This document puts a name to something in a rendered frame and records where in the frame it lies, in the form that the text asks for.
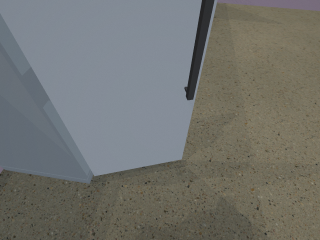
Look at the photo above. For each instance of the handle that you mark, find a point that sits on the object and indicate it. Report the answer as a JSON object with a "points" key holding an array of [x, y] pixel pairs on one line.
{"points": [[199, 45]]}

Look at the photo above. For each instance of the fridge door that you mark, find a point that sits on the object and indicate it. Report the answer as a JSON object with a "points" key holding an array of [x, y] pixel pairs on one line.
{"points": [[115, 71]]}

